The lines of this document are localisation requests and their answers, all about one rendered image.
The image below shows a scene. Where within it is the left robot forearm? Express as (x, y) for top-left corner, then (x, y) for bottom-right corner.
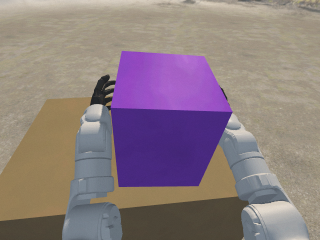
(62, 104), (114, 240)

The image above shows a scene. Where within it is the left robot hand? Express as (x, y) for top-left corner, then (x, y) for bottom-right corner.
(90, 74), (116, 110)

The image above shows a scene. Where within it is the right robot upper arm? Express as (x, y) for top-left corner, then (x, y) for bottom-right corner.
(241, 199), (309, 240)

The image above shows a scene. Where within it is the right robot forearm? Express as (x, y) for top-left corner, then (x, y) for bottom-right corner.
(218, 113), (310, 240)

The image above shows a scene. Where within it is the carton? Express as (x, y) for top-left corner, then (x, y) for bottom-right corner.
(110, 51), (233, 187)

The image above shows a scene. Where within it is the left robot upper arm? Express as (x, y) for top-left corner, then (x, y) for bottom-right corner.
(63, 202), (123, 240)

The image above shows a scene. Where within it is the pedestal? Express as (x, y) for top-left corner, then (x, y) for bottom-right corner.
(0, 96), (250, 240)

